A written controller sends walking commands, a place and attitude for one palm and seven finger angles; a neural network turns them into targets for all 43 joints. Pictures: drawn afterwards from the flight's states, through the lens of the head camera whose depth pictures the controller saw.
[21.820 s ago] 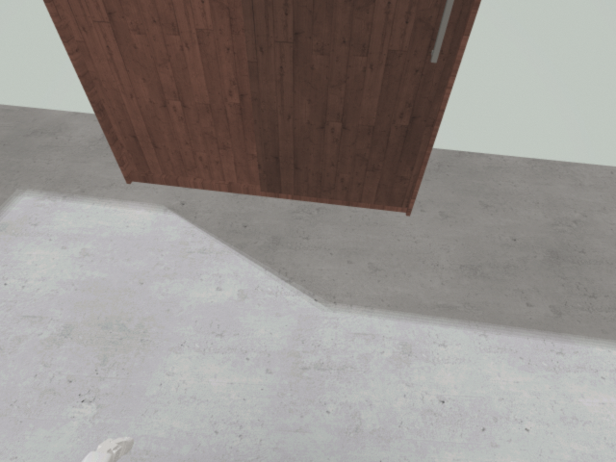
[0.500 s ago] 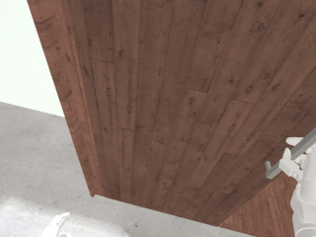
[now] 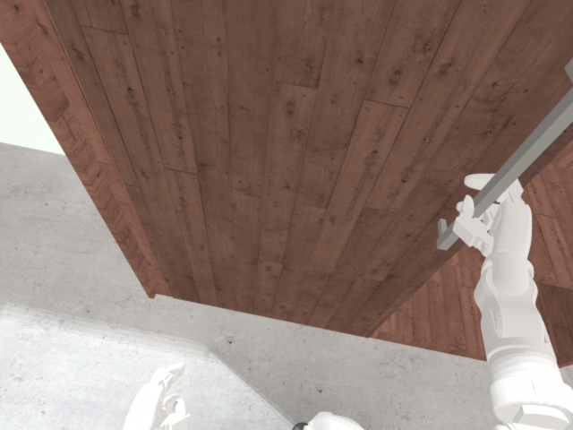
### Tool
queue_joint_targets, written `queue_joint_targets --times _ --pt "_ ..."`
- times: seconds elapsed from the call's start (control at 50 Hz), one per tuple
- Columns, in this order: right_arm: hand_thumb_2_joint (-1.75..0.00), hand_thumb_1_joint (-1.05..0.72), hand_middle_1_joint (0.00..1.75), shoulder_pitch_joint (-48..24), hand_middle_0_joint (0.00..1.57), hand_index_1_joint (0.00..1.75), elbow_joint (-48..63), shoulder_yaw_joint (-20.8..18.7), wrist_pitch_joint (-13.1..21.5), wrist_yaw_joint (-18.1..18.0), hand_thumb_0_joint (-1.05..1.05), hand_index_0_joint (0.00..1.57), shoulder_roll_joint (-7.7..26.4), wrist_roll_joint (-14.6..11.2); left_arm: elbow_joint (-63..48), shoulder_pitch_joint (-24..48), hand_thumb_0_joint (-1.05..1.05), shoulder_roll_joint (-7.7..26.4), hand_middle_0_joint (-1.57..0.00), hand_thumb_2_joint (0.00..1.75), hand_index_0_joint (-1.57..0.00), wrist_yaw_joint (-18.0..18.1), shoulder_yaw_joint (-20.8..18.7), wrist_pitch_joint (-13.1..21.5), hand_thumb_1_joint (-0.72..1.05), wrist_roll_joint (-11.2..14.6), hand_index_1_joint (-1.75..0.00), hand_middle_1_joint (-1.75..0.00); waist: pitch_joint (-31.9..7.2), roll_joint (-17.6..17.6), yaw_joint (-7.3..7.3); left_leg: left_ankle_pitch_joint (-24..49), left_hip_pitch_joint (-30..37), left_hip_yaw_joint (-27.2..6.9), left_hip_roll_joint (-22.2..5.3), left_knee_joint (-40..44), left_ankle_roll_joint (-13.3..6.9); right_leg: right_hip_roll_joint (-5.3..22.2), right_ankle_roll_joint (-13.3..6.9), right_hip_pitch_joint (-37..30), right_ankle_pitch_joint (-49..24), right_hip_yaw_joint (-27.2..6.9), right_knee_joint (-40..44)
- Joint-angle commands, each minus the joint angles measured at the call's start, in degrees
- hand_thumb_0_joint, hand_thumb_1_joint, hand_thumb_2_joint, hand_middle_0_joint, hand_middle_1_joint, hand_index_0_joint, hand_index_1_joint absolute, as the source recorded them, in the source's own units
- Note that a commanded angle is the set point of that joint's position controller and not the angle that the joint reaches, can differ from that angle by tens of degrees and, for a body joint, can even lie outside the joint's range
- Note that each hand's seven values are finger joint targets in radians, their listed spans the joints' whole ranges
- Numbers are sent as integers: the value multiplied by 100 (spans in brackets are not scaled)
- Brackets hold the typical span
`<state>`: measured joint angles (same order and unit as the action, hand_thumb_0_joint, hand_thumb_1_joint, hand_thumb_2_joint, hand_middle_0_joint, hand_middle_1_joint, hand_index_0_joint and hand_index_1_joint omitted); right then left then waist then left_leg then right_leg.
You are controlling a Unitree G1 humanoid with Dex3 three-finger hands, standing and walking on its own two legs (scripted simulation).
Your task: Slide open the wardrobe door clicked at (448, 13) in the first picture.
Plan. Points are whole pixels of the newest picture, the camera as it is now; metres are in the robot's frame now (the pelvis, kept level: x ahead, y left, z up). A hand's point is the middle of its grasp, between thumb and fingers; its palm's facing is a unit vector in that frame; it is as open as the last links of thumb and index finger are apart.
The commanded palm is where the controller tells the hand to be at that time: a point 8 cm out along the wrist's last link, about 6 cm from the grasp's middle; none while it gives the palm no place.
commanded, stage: stop walking and hold the door there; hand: right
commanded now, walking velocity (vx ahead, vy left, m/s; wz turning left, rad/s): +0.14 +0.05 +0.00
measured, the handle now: (494, 176) +0.43 -0.27 +0.13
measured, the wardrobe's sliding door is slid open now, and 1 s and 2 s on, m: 0.58 0.58 0.58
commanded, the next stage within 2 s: loosen the grip on the handle in 0.58 s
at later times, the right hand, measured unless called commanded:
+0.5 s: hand (463, 223) +0.38 -0.23 +0.09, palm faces +0.28 +0.93 -0.23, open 5.5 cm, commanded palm +0.35 -0.24 +0.07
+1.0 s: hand (465, 221) +0.39 -0.24 +0.09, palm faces +0.30 +0.93 -0.22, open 10.5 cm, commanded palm +0.33 -0.28 +0.10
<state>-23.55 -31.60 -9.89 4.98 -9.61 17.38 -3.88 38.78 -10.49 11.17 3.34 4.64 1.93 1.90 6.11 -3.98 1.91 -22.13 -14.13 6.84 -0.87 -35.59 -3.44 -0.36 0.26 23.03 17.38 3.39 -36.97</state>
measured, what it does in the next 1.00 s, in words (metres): stands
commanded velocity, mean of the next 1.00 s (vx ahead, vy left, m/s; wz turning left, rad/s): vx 0.01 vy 0.04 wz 0.00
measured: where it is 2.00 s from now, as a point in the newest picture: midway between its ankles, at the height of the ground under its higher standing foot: outside the picture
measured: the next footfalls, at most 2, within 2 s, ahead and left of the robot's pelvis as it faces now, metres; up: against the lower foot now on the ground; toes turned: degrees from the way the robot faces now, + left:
none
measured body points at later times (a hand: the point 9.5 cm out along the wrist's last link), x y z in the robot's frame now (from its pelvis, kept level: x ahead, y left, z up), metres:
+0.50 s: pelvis -0.01 -0.03 +0.01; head +0.00 -0.01 +0.46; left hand +0.11 +0.21 -0.11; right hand +0.36 -0.28 +0.10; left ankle -0.03 +0.08 -0.73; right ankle +0.03 -0.14 -0.73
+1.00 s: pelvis -0.02 -0.02 +0.00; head +0.00 -0.02 +0.45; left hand +0.09 +0.26 -0.10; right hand +0.36 -0.28 +0.10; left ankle -0.03 +0.08 -0.73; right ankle +0.03 -0.14 -0.73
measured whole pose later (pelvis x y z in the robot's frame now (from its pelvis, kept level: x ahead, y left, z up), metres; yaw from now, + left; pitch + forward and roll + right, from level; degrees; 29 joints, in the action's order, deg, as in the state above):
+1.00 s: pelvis -0.02 -0.02 +0.00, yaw +2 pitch +2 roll +0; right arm -24.1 -33.5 -15.8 -0.2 -6.9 18.0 0.9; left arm 39.9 -15.3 16.3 0.9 -1.8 4.3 0.6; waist -0.6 0.0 -2.4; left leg -18.7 -16.6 4.3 0.6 -33.0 -1.9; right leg 3.3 -0.2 21.8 13.1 4.9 -32.9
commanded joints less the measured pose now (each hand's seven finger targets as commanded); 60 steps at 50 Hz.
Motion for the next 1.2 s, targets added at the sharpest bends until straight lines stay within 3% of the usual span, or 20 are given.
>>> queue_joint_targets --times 0.0,0.04,0.08,0.12,0.16,0.26,0.44,0.64,0.66,0.68,0.7,0.72,0.76,0.78,0.82,0.84,0.9,0.98,1.1,1.18 --pt "-90 -90 140 -1723 45 140 701 285 203 250 0 45 646 180 -601 139 0 959 -20 90 -20 204 -442 304 90 -1 -30 -30 -2012 1649 -222 4635 1682 -1265 -1430 742 -205 323 -43 -253 -38 -240 307" --pt "-90 -90 140 -1728 45 140 699 481 221 273 0 45 450 195 -467 6 0 964 -20 90 -20 258 -455 260 90 -32 -30 -30 -2158 923 -281 4173 1175 -808 -1062 315 140 499 -161 -1321 -2002 -171 1133" --pt "-90 -90 140 -1722 45 140 831 994 221 363 0 45 -126 158 -524 44 0 1035 -20 90 -20 224 -505 222 90 -17 -30 -30 -2171 -42 -281 2231 123 -519 -482 -6 440 1180 -513 -2292 -3528 -802 978" --pt "-90 -90 140 -1537 45 140 413 1099 246 399 0 45 -307 128 -487 88 0 973 -20 90 -20 219 -460 163 90 -46 -30 -30 -1640 -242 -313 719 -98 -566 -302 291 413 1467 -665 -1682 -2348 -1293 1442" --pt "-90 -90 140 -1607 45 140 502 1088 309 375 0 45 -200 152 -483 63 0 1013 -20 90 -20 247 -487 162 90 -30 -30 -30 -1365 -40 -328 443 41 -552 -224 423 398 1458 -588 -1280 -1534 -1421 1835" --pt "-90 -90 140 -1689 45 140 523 1261 408 379 0 45 -337 120 -498 -92 0 1071 -20 90 -20 248 -554 223 90 -6 -30 -30 -1963 -51 -386 1072 149 -608 -245 695 333 1380 -392 -1854 -2165 -1050 1571" --pt "-90 -90 140 -1988 45 140 -180 1186 401 353 0 45 -211 127 -477 -171 0 1030 -20 90 -20 237 -533 178 90 2 -30 -30 -1775 345 -392 1029 -31 -915 -538 1173 239 1180 -224 -1496 -1093 -551 1351" --pt "-90 -90 140 -1901 45 140 -686 862 450 355 0 45 193 145 -295 -239 0 1020 -20 90 -20 303 -554 71 90 12 -30 -30 -1746 814 -359 2084 -38 -1087 -846 1265 210 991 -140 -1524 -1750 -366 881" --pt "-90 -90 140 -5670 45 140 1985 -2334 1019 59 0 45 4226 664 -920 -313 0 769 -20 90 -20 229 -536 325 90 130 -30 -30 -681 257 -159 152 -350 -1005 -33 1060 482 527 -317 -1091 -282 -229 1588" --pt "-84 -78 140 -4339 45 140 -44 -913 343 601 0 45 2137 1079 -271 -444 0 940 -20 90 -20 14 -887 522 90 -328 -30 -30 -2157 1049 -380 2872 168 -587 173 739 153 194 -352 -1627 -2601 21 1190" --pt "-78 -66 140 -3497 45 140 189 -844 333 526 0 45 1394 562 -408 -738 0 1089 -20 90 -20 -85 -931 513 90 -167 -30 -30 -2409 1831 -563 3387 245 -435 313 726 261 171 -372 -1837 -3148 -133 846" --pt "-73 -54 140 -2784 45 140 299 -802 207 594 0 45 1226 564 -453 -713 0 1205 -20 90 -20 -161 -952 534 90 -189 -30 -30 -2783 1730 -381 3227 169 -519 241 660 342 233 -304 -1938 -3047 -149 818" --pt "-61 -30 140 -2133 45 140 231 -1098 38 542 0 45 1301 328 -498 -423 0 1139 -20 90 -20 -162 -922 548 90 -166 -30 -30 -2710 573 -88 3066 322 -701 135 736 303 103 -240 -1843 -2475 -71 776" --pt "-55 -17 140 -2184 45 140 639 -725 4 508 0 45 1031 307 -508 -328 0 1087 -20 90 -20 -247 -879 561 90 -130 -30 -30 -2570 -202 -117 2612 128 -741 80 786 277 64 -172 -1733 -2072 -4 735" --pt "-43 7 140 -2022 45 140 754 -584 -93 392 0 45 1040 499 -503 -303 0 1065 -20 90 -20 -297 -837 560 90 -88 -30 -30 -1972 -559 -194 1772 -254 -705 132 867 189 53 -191 -1370 -1409 -29 731" --pt "-37 19 140 -2151 45 140 881 -692 -110 305 0 45 1292 606 -520 -303 0 1093 -20 90 -20 -301 -838 549 90 -94 -30 -30 -1809 -590 -242 1516 -364 -732 138 909 192 45 -208 -1190 -1159 -58 732" --pt "-20 55 137 -2201 42 137 1068 -862 -200 148 0 42 1555 626 -585 -266 0 1142 -20 90 -20 -233 -850 483 90 -73 -30 -30 -1776 455 -349 1209 -280 -761 134 996 312 38 -299 -856 -845 -90 738" --pt "-20 55 130 -1886 37 130 1283 -1018 -249 136 0 37 1670 472 -586 -235 0 1161 -20 90 -20 -163 -882 437 90 -91 -30 -30 -2240 380 -232 1492 -49 -843 102 909 367 32 -286 -925 -951 -70 661" --pt "-20 55 120 -2033 29 120 1346 -788 -310 89 0 29 1399 364 -445 -269 0 1165 -20 90 -20 -88 -872 448 90 -74 -30 -30 -2058 290 -365 1498 -306 -763 159 905 364 61 -278 -1015 -1010 -118 597" --pt "-20 55 115 -2082 25 115 1718 -710 -260 -17 0 25 1314 395 -384 -355 0 1161 -20 90 -20 -66 -891 489 90 -116 -30 -30 -2456 128 -355 1911 -257 -611 242 739 330 91 -266 -1311 -1518 -185 537"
